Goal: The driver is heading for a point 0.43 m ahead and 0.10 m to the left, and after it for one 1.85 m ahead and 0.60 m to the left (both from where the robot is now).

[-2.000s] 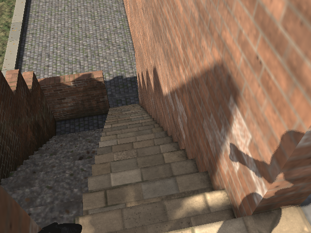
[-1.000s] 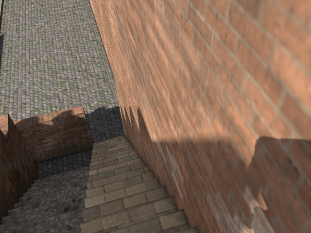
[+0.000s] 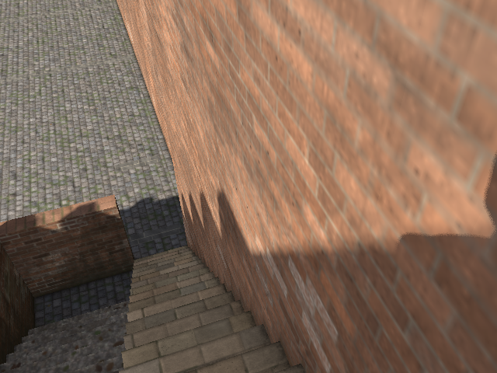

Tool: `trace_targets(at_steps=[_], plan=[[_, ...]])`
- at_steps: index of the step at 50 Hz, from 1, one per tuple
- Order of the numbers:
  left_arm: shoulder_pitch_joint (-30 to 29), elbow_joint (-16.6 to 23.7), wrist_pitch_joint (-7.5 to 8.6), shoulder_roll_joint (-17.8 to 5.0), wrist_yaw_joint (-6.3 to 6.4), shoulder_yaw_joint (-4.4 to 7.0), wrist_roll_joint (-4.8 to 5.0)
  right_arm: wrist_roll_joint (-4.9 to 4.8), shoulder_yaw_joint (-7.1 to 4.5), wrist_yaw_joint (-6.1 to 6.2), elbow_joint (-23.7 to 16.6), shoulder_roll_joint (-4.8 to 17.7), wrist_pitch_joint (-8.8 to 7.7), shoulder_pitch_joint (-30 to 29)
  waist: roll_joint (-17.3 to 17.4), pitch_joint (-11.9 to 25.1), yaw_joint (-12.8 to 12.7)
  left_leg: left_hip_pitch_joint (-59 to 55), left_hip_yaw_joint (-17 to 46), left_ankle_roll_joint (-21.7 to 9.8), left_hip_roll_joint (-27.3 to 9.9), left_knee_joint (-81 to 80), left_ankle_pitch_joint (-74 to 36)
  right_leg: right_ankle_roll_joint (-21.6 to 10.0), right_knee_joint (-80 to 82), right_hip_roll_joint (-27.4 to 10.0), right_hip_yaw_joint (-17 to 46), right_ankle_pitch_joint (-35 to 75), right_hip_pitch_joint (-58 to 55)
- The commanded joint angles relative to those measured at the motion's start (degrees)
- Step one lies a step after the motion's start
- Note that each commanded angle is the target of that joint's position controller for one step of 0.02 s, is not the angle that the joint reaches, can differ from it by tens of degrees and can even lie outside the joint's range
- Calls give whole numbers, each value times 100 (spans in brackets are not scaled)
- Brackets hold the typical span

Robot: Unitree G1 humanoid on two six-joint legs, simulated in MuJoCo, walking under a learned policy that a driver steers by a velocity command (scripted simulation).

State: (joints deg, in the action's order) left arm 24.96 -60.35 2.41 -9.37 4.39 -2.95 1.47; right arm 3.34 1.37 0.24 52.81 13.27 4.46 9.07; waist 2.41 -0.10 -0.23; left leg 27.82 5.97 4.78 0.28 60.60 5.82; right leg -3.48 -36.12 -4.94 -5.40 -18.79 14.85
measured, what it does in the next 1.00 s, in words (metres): goes down: left foot, then right foot 0.22 m lower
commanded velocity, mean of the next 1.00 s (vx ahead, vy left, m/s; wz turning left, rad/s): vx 0.33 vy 0.04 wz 0.18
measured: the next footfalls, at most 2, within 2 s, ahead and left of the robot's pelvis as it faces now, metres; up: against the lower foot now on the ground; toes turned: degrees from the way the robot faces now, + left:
left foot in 0.02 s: +0.03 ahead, +0.15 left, +0.00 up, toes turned -3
right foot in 0.54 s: +0.30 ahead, -0.15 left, -0.22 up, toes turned -3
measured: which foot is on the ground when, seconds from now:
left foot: up 0.00-0.00, down 0.02-0.54, up 0.56-1.00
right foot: down 0.00-0.04, up 0.06-0.52, down 0.54-1.00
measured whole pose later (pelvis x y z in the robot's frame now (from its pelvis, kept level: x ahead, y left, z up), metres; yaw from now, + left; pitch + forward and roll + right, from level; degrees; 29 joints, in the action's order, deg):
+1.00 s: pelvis +0.33 +0.07 -0.32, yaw +11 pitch -2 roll -5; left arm 26.0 -53.6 3.1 -9.2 5.0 1.0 1.6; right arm 0.4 -2.7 -3.3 38.3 15.1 4.0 -3.3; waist 4.1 -3.5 -6.7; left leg 28.2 6.6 0.8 -4.6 32.1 -30.9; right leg 8.0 -70.2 -12.9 -8.6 -46.9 18.3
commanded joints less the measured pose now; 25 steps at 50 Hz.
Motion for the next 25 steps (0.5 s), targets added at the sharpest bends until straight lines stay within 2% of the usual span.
trace_targets(at_steps=[1,2,3,4,5,6,7,8,9,10,11,12,13,14,15,16,17,18,19,20,21,22,23,24,25], plan=[[-2191,892,77,-1755,-120,380,137,86,25,-13,605,23,50,2884,-2288,42,1758,-3631,-798,-115,84,-81,767,-41,314,-994,-114,-453,3395],[-1861,837,-71,-1551,-218,457,79,153,-124,-20,599,430,-29,2482,-1310,-559,1383,-3291,-579,-211,-93,-848,1774,110,-556,-825,36,-1399,3668],[-1397,886,-230,-1111,-239,455,-7,38,-258,15,724,789,-244,2584,654,-1465,1004,-2524,748,-392,-384,-2329,1629,162,-3239,72,-345,-2054,4203],[-1467,1097,-279,-869,-114,392,-151,-317,-322,37,748,1271,-458,2872,2378,-2028,828,-1938,2653,-463,-931,-3211,-530,66,-4884,917,-90,-2502,5230],[-1464,1209,-234,-667,-78,393,-369,-615,-498,69,715,1828,-617,2960,2739,-1886,902,-1504,4821,-952,-1474,-4703,1938,23,-4640,1156,900,-2345,5685],[-1821,1145,-194,-1045,-67,509,-353,-554,-445,171,590,1582,-658,2354,1589,-2191,725,-869,5084,-1303,-1633,-5425,4580,149,-4087,836,1210,-1371,5519],[-1806,1036,-168,-1300,-111,638,-274,-181,-409,237,612,1442,-703,1761,1540,-2025,330,-614,4861,-1614,-1684,-4921,4861,151,-3840,603,1601,-596,5138],[-1459,803,-239,-1307,-99,697,-215,52,-362,243,604,1161,-711,1226,1260,-1792,-74,-70,3989,-1770,-1555,-4321,4078,351,-3891,597,1379,-137,4335],[-1131,618,-396,-1066,-81,648,-215,-75,-315,188,449,970,-724,714,1127,-1641,-362,856,3059,-1863,-1459,-4139,4214,502,-4114,555,959,358,3447],[-1223,514,-463,-952,-84,670,-244,-197,-187,220,602,566,-835,713,636,-1574,-361,705,2770,-1997,-1373,-3389,4155,574,-4312,436,1360,1471,3640],[-1067,479,-506,-947,-104,759,-261,-244,-98,222,662,357,-889,600,233,-1358,-528,772,2026,-1839,-968,-2844,3682,599,-3679,614,1345,2292,3536],[-1368,612,-507,-802,-128,716,-346,-272,-78,220,709,431,-900,748,79,-945,-378,657,1861,-1752,-943,-2835,3749,596,-3477,721,1178,2812,3202],[-1674,779,-463,-724,-139,713,-362,-262,-87,221,823,535,-939,950,40,-838,-197,419,1895,-1740,-984,-2800,3709,573,-3293,770,1338,3071,3324],[-1975,957,-411,-740,-113,713,-343,-259,-104,240,897,685,-960,1123,102,-721,-36,-47,1940,-1761,-1037,-2754,3693,564,-2998,768,1447,3183,3571],[-2141,1116,-369,-768,-127,700,-372,-259,-119,266,844,755,-981,891,88,-678,-66,-310,1778,-1627,-998,-2604,3767,578,-2211,559,1503,3956,3544],[-2368,1229,-292,-733,-199,700,-415,-164,-82,173,740,731,-971,839,-203,-432,96,-119,1694,-1521,-853,-2616,4032,512,-1874,614,1126,4340,3094],[-2500,1335,-243,-801,-219,714,-421,-158,-123,154,700,832,-1013,717,-35,-418,135,-137,1632,-1525,-806,-2567,4066,449,-1564,508,1157,4576,2782],[-2451,1462,-181,-806,-269,658,-480,-40,-107,109,754,679,-986,802,141,-591,171,-264,1191,-1419,-656,-2241,3955,402,-660,327,973,4790,2363],[-2541,1530,-166,-719,-335,626,-394,-53,-115,77,741,576,-930,984,78,-504,393,-303,840,-1366,-485,-2171,3719,406,298,318,820,4931,1620],[-2519,1520,-137,-686,-405,599,-234,30,-128,90,762,554,-825,1159,212,-561,584,-665,790,-1341,-502,-1956,3573,375,949,96,955,5183,1310],[-2358,1505,-126,-745,-465,623,-91,145,-196,60,719,596,-729,1428,310,-658,663,-1138,818,-1386,-522,-1772,3457,362,1512,-100,1069,5368,1265],[-2046,1333,-83,-893,-488,653,-49,205,-222,34,763,568,-689,1447,279,-626,688,-1261,650,-1365,-452,-1243,3336,276,1615,-264,1152,5968,908],[-1522,1040,-23,-1009,-462,725,-16,187,-233,13,788,629,-630,1706,-90,-691,654,-1617,455,-1290,-407,-605,3301,352,2054,-290,1061,6072,747],[-784,772,-37,-1062,-369,787,-62,106,-259,12,884,661,-519,1965,189,-426,427,-1610,109,-1418,0,202,3255,481,2234,-321,1002,6131,-267],[237,423,-100,-1194,-302,881,-123,90,-266,-28,885,655,-499,1795,126,-344,-116,-1382,-173,-1403,188,1210,2501,556,2212,-231,542,6062,-1043]])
